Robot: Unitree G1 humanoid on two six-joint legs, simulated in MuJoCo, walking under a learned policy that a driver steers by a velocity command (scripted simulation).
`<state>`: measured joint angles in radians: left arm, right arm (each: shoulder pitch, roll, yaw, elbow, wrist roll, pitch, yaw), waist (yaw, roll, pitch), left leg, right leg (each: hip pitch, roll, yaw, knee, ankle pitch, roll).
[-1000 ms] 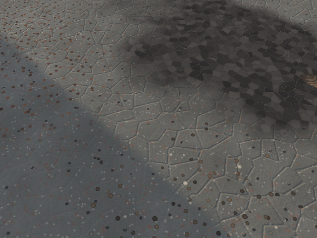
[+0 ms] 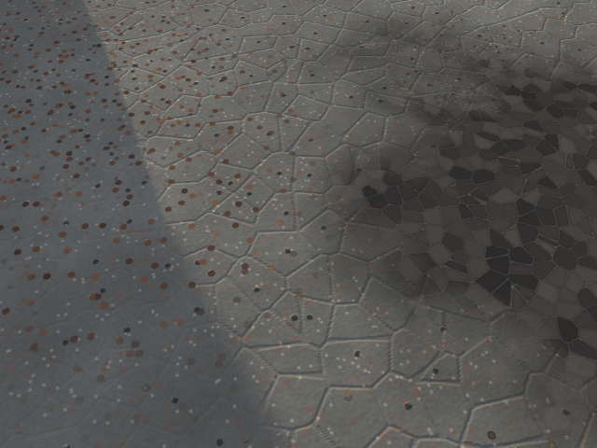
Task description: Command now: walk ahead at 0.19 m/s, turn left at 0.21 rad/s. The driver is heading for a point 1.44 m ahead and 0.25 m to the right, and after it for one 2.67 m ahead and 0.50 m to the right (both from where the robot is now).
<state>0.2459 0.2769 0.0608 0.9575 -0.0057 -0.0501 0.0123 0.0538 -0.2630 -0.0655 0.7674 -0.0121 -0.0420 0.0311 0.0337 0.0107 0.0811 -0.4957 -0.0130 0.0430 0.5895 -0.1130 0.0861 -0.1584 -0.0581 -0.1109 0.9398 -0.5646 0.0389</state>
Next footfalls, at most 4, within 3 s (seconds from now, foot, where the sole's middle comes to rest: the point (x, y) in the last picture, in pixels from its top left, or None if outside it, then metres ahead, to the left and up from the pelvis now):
0.42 right None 0.16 -0.15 -0.76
0.88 left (261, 417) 0.48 0.12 -0.76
1.44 right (376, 301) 0.77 -0.14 -0.76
1.92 left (340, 188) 1.13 -0.06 -0.76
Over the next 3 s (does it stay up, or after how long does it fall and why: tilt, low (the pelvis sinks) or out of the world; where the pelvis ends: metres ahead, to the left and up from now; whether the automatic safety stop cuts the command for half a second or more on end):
stays up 1.36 -0.28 0.01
